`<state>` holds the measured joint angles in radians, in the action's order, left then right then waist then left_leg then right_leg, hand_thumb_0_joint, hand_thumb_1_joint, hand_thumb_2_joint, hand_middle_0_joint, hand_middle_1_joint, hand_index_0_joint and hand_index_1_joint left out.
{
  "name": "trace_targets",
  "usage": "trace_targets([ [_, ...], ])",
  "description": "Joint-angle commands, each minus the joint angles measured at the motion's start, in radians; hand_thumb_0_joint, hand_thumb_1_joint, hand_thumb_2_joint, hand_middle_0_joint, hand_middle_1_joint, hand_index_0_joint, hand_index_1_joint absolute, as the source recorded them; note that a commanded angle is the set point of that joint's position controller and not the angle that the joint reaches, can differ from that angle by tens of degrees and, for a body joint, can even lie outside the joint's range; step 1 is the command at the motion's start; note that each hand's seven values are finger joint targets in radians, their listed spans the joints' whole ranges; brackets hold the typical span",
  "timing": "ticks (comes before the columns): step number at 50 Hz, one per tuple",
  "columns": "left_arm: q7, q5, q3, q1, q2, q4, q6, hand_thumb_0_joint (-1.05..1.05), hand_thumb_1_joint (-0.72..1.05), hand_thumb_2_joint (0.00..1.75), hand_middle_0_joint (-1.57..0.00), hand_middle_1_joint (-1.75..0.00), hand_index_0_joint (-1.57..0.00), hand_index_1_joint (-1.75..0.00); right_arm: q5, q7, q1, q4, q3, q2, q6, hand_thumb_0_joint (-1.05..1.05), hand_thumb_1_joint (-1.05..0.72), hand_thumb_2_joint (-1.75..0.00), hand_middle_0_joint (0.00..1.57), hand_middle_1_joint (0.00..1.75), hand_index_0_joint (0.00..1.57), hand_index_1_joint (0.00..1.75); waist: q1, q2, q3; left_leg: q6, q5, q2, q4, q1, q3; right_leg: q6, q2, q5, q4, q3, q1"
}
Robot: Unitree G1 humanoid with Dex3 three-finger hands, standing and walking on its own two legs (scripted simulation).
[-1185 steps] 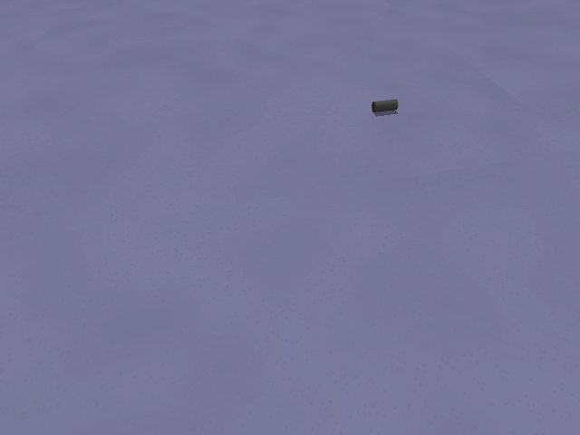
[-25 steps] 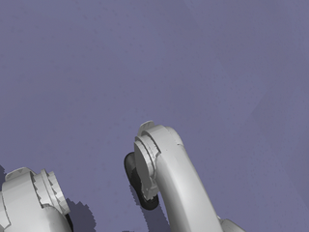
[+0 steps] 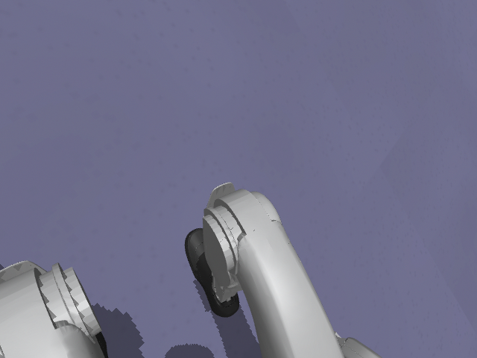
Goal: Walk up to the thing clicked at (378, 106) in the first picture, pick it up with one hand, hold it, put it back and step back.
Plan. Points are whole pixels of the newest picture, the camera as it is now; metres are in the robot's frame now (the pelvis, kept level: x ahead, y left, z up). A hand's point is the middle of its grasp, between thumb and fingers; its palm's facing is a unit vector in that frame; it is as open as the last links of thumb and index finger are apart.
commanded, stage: close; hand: left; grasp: from above
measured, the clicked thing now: out of the picture +0.47 +0.33 -0.28
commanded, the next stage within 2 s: settle in 0.48 s
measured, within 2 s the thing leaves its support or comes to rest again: leaves its support in 0.90 s
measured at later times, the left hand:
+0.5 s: hand out of the picture +0.45 +0.33 -0.26, palm faces -0.39 -0.23 -0.89, open 9.5 cm
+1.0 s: hand out of the picture +0.46 +0.34 -0.24, palm faces -0.34 -0.22 -0.91, open 9.5 cm
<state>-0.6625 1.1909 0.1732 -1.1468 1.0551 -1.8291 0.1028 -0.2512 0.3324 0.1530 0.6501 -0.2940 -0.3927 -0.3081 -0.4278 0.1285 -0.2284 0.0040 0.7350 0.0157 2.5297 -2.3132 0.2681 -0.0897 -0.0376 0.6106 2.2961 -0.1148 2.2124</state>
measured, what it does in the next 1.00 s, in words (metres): stands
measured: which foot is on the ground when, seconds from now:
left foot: down 0.00-1.00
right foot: down 0.00-1.00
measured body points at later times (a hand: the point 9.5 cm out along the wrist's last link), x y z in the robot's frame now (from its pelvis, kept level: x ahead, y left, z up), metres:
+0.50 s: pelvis +0.00 +0.00 +0.00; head +0.29 +0.13 +0.32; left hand +0.46 +0.34 -0.21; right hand +0.03 -0.26 -0.03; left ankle +0.06 +0.12 -0.28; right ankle +0.13 -0.14 -0.28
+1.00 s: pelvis +0.00 +0.00 +0.01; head +0.29 +0.13 +0.33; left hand +0.47 +0.34 -0.19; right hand +0.04 -0.26 -0.03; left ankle +0.06 +0.12 -0.28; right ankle +0.13 -0.14 -0.28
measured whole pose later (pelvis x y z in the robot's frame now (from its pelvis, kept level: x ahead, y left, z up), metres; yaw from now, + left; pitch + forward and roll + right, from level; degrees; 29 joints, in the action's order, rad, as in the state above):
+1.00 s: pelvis +0.00 +0.00 +0.01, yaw +0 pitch +31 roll -16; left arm -0.60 1.15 0.17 -1.09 0.97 -1.64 0.06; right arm -0.21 0.32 0.18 0.66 -0.25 -0.38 -0.28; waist -0.39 0.10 -0.17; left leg 0.01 0.73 0.01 2.49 -2.31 0.26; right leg -0.07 -0.02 0.61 2.27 -0.11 2.22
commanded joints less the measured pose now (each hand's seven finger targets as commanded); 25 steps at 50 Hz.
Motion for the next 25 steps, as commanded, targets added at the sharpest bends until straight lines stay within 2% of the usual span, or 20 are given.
trace_targets([
  [1,-0.037,-0.007,-0.015,-0.229,0.19,0.1,-0.001,0.0,0.32,0.39,-0.73,-0.51,-0.75,-0.48,0.012,-0.008,0.221,0.045,0.104,-0.343,-0.002,0.0,-0.89,-0.9,0.2,0.3,0.2,0.3,-0.074,-0.577,0.665,0.01,-0.284,-0.045,-0.292,0.536,-0.093,0.099,-0.017,-0.257,-0.14,-0.159,-0.362],
  [3,-0.037,-0.011,-0.01,-0.224,0.197,0.113,0.001,0.0,0.34,0.39,-0.75,-0.49,-0.77,-0.47,0.016,-0.009,0.218,0.039,0.116,-0.353,0.0,0.0,-0.89,-0.9,0.2,0.3,0.2,0.3,-0.067,-0.591,0.662,0.01,-0.265,-0.046,-0.309,0.532,-0.091,0.102,-0.021,-0.242,-0.151,-0.158,-0.354],
  [5,-0.039,-0.013,0.001,-0.218,0.222,0.11,0.004,0.0,0.38,0.4,-0.79,-0.49,-0.8,-0.47,0.018,-0.012,0.221,0.036,0.109,-0.354,0.006,0.0,-0.89,-0.9,0.2,0.3,0.2,0.3,-0.068,-0.569,0.657,0.006,-0.257,-0.044,-0.306,0.511,-0.098,0.102,-0.023,-0.239,-0.158,-0.155,-0.38],
  [6,-0.036,-0.01,-0.005,-0.207,0.206,0.102,0.001,0.0,0.39,0.4,-0.81,-0.48,-0.82,-0.47,0.018,-0.013,0.211,0.031,0.11,-0.35,0.004,0.0,-0.89,-0.9,0.2,0.3,0.2,0.3,-0.062,-0.55,0.653,0.003,-0.248,-0.042,-0.297,0.501,-0.102,0.101,-0.022,-0.235,-0.157,-0.153,-0.377],
  [7,-0.033,-0.01,-0.019,-0.227,0.188,0.119,0.0,0.0,0.41,0.4,-0.82,-0.47,-0.83,-0.46,0.017,-0.013,0.215,0.032,0.113,-0.347,0.0,0.0,-0.89,-0.9,0.2,0.3,0.2,0.3,-0.071,-0.557,0.645,0.003,-0.249,-0.042,-0.295,0.507,-0.106,0.1,-0.022,-0.235,-0.159,-0.153,-0.365],
  [8,-0.038,-0.013,0.003,-0.213,0.21,0.108,0.001,0.0,0.43,0.42,-0.83,-0.48,-0.84,-0.47,0.018,-0.016,0.217,0.043,0.111,-0.354,0.004,0.0,-0.89,-0.9,0.2,0.3,0.2,0.3,-0.062,-0.564,0.658,0.007,-0.251,-0.044,-0.309,0.513,-0.098,0.102,-0.021,-0.231,-0.16,-0.157,-0.366],
  [9,-0.035,-0.01,-0.011,-0.229,0.2,0.119,0.003,0.0,0.44,0.41,-0.84,-0.47,-0.85,-0.46,0.018,-0.015,0.213,0.041,0.11,-0.347,0.001,0.0,-0.89,-0.9,0.2,0.3,0.2,0.3,-0.068,-0.568,0.642,0.006,-0.241,-0.044,-0.3,0.506,-0.098,0.101,-0.018,-0.227,-0.153,-0.156,-0.356],
  [10,-0.037,-0.014,0.003,-0.21,0.216,0.108,0.003,0.0,0.44,0.42,-0.84,-0.47,-0.85,-0.46,0.018,-0.016,0.219,0.039,0.112,-0.352,0.004,0.0,-0.89,-0.9,0.2,0.3,0.2,0.3,-0.063,-0.554,0.653,0.005,-0.239,-0.044,-0.311,0.51,-0.096,0.102,-0.022,-0.225,-0.161,-0.156,-0.37],
  [12,-0.037,-0.015,-0.013,-0.221,0.184,0.116,0.002,0.0,0.48,0.4,-0.87,-0.46,-0.89,-0.45,0.021,-0.016,0.211,0.037,0.117,-0.347,0.003,0.0,-0.89,-0.9,0.2,0.3,0.2,0.3,-0.064,-0.559,0.652,0.009,-0.242,-0.046,-0.312,0.516,-0.092,0.103,-0.019,-0.227,-0.153,-0.157,-0.35],
  [13,-0.04,-0.01,-0.004,-0.204,0.205,0.105,0.002,0.0,0.5,0.41,-0.89,-0.47,-0.9,-0.45,0.018,-0.019,0.216,0.037,0.114,-0.351,0.005,0.0,-0.89,-0.9,0.2,0.3,0.2,0.3,-0.062,-0.559,0.667,0.006,-0.238,-0.045,-0.314,0.508,-0.099,0.103,-0.025,-0.226,-0.164,-0.156,-0.382],
  [14,-0.035,-0.009,-0.016,-0.22,0.176,0.109,0.001,0.0,0.53,0.42,-0.91,-0.46,-0.92,-0.45,0.018,-0.013,0.214,0.036,0.116,-0.343,0.001,0.0,-0.89,-0.9,0.2,0.3,0.2,0.3,-0.068,-0.556,0.647,0.007,-0.248,-0.046,-0.303,0.518,-0.094,0.1,-0.017,-0.231,-0.151,-0.16,-0.342],
  [15,-0.038,-0.014,-0.002,-0.197,0.191,0.102,0.0,0.0,0.53,0.41,-0.9,-0.46,-0.91,-0.45,0.019,-0.015,0.216,0.039,0.117,-0.349,0.001,0.0,-0.89,-0.9,0.2,0.3,0.2,0.3,-0.061,-0.553,0.656,0.009,-0.251,-0.047,-0.312,0.521,-0.089,0.1,-0.019,-0.229,-0.159,-0.16,-0.349],
  [16,-0.037,-0.011,-0.01,-0.224,0.189,0.107,0.003,0.0,0.56,0.41,-0.93,-0.45,-0.94,-0.44,0.017,-0.01,0.217,0.039,0.113,-0.347,0.0,0.0,-0.89,-0.9,0.2,0.3,0.2,0.3,-0.073,-0.565,0.633,0.009,-0.25,-0.047,-0.309,0.514,-0.089,0.099,-0.014,-0.231,-0.146,-0.159,-0.338],
  [20,-0.031,-0.012,-0.007,-0.232,0.2,0.101,0.006,0.0,0.62,0.4,-0.98,-0.43,-0.99,-0.42,0.016,-0.008,0.215,0.042,0.103,-0.344,0.0,0.0,-0.89,-0.9,0.2,0.3,0.2,0.3,-0.077,-0.552,0.627,0.009,-0.268,-0.049,-0.304,0.519,-0.085,0.097,-0.015,-0.24,-0.148,-0.159,-0.345],
  [21,-0.037,-0.01,-0.002,-0.211,0.205,0.09,0.004,0.0,0.62,0.39,-0.98,-0.42,-0.99,-0.41,0.015,-0.012,0.221,0.04,0.112,-0.357,0.003,0.0,-0.89,-0.9,0.2,0.3,0.2,0.3,-0.073,-0.551,0.649,0.009,-0.277,-0.047,-0.31,0.535,-0.086,0.099,-0.019,-0.247,-0.157,-0.157,-0.359],
  [22,-0.034,-0.01,-0.015,-0.233,0.198,0.094,0.004,0.0,0.65,0.41,-1.01,-0.43,-1.02,-0.42,0.016,-0.012,0.213,0.037,0.105,-0.35,0.001,0.0,-0.89,-0.9,0.2,0.3,0.2,0.3,-0.081,-0.545,0.631,0.006,-0.265,-0.046,-0.297,0.516,-0.092,0.097,-0.017,-0.245,-0.156,-0.155,-0.358],
  [23,-0.039,-0.01,-0.003,-0.213,0.213,0.084,0.004,0.0,0.65,0.41,-1.01,-0.43,-1.02,-0.42,0.015,-0.016,0.221,0.036,0.111,-0.362,0.005,0.0,-0.89,-0.9,0.2,0.3,0.2,0.3,-0.076,-0.552,0.658,0.007,-0.273,-0.046,-0.31,0.528,-0.094,0.1,-0.022,-0.25,-0.166,-0.154,-0.385],
  [25,-0.037,-0.008,-0.014,-0.216,0.209,0.087,0.002,0.0,0.67,0.4,-1.02,-0.43,-1.03,-0.42,0.015,-0.018,0.211,0.033,0.109,-0.357,0.003,0.0,-0.89,-0.9,0.2,0.3,0.2,0.3,-0.071,-0.548,0.653,0.005,-0.251,-0.045,-0.307,0.512,-0.1,0.1,-0.023,-0.236,-0.168,-0.153,-0.383],
])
